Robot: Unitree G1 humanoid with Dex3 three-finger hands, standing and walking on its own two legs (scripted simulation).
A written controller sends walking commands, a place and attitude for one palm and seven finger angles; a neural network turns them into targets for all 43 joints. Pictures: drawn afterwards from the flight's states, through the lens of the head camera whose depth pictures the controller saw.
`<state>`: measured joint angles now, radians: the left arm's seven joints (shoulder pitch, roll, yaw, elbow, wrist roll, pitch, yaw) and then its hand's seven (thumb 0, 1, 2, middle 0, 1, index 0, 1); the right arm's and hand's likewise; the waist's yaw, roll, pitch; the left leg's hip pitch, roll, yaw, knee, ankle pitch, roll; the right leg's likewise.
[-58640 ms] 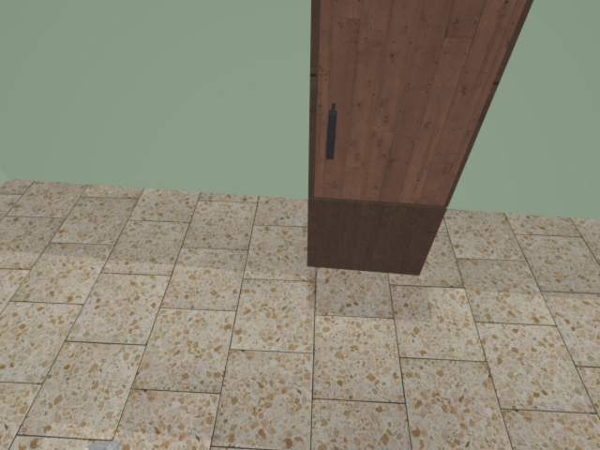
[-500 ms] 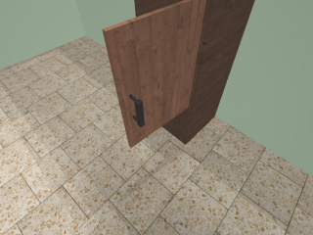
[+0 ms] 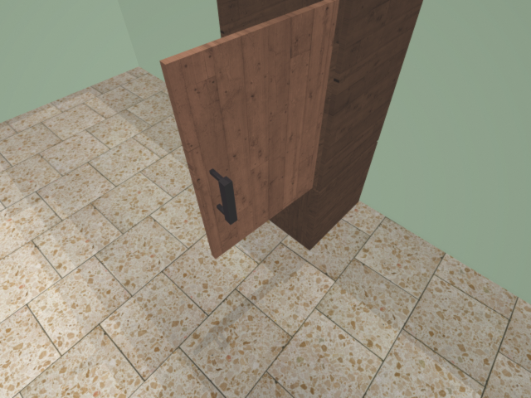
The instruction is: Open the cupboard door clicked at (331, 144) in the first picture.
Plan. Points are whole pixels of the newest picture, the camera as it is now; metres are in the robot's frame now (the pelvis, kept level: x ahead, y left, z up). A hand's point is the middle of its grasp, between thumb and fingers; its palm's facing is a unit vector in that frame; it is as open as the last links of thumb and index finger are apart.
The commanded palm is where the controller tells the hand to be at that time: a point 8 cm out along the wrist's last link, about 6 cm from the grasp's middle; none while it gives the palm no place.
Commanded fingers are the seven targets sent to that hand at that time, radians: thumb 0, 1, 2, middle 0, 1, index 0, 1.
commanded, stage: look to check the result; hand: left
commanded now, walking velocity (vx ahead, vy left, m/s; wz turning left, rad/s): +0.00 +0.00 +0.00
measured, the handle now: (223, 196) +0.55 +0.13 -0.09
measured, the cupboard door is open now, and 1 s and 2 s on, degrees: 86 86 86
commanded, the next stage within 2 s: stand and wait in 0.48 s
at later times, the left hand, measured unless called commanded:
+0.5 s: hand out of the picture +0.08 +0.22 -0.16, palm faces -0.01 -0.95 -0.32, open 7.4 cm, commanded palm none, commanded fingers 0.00 0.90 0.90 -0.20 -0.30 -0.20 -0.30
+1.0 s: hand out of the picture +0.08 +0.22 -0.16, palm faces -0.02 -0.95 -0.32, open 7.4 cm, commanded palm none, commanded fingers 0.00 0.90 0.90 -0.20 -0.30 -0.20 -0.30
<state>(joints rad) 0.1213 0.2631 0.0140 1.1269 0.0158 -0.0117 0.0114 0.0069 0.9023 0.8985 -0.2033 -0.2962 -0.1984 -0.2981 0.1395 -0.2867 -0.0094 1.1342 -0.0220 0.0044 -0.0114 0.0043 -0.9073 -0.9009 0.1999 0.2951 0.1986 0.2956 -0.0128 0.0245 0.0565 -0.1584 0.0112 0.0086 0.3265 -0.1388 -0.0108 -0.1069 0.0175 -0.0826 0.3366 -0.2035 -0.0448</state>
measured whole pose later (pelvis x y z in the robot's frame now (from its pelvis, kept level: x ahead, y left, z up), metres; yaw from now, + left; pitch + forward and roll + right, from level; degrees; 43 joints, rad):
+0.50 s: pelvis +0.02 -0.01 +0.00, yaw +0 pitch -1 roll +0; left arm 0.13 0.27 0.01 1.14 0.01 -0.01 0.02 0.01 0.90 0.90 -0.20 -0.30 -0.20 -0.30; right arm 0.12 -0.29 0.00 1.13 -0.02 0.01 -0.02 0.00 -0.91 -0.90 0.20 0.30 0.20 0.30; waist 0.00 0.02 0.06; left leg -0.13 0.03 0.01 0.31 -0.16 -0.03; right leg -0.07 0.04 -0.08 0.30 -0.21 -0.06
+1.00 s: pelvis +0.03 -0.01 +0.00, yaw -1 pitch -1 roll +0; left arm 0.14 0.27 0.01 1.14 0.01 -0.01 0.02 0.01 0.90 0.90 -0.20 -0.30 -0.20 -0.30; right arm 0.15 -0.28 0.00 1.14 -0.02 0.01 -0.02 0.00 -0.91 -0.90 0.20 0.30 0.20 0.30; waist -0.01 0.02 0.05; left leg -0.11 0.03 0.01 0.30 -0.17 -0.03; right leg -0.06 0.03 -0.07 0.30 -0.22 -0.06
